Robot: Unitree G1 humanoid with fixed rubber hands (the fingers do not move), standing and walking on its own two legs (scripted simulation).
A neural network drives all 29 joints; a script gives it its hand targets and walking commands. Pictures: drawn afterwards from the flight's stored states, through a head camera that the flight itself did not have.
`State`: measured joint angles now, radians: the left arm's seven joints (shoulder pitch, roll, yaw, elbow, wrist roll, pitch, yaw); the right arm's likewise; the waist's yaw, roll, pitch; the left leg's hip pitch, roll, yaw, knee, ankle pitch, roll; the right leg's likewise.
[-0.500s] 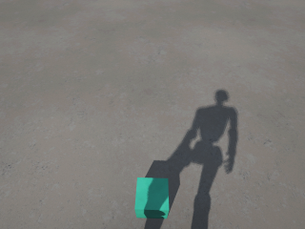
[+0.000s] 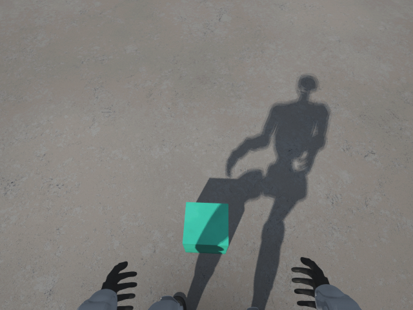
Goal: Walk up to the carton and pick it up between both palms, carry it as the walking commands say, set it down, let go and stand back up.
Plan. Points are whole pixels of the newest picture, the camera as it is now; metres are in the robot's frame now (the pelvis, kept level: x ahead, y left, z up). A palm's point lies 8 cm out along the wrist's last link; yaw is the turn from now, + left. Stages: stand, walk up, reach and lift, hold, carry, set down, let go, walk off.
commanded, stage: reach and lift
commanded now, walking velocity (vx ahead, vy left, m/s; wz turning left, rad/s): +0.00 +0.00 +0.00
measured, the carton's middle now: (206, 228) +0.43 +0.01 -0.66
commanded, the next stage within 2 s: none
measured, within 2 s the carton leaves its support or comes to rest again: neither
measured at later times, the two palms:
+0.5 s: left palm (125, 249) +0.26 +0.20 -0.16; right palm (300, 253) +0.24 -0.20 -0.15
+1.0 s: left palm (143, 196) +0.40 +0.18 -0.19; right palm (282, 199) +0.38 -0.19 -0.18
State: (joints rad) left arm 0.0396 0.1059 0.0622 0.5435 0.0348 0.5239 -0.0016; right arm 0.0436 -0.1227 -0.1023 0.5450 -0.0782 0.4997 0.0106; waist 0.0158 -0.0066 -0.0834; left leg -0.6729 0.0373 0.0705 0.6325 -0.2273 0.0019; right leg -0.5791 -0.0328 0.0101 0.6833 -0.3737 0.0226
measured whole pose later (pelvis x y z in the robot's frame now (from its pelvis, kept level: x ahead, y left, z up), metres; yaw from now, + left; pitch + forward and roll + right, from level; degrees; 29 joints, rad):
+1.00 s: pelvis -0.07 +0.01 -0.09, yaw -1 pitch +39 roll -2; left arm -0.98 0.20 0.21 0.86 0.00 0.22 0.11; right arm -0.93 -0.20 -0.27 0.85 0.05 0.17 -0.06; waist -0.02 0.00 -0.04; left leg -1.49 0.06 0.03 1.04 -0.23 0.02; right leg -1.38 -0.01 0.00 1.11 -0.40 0.03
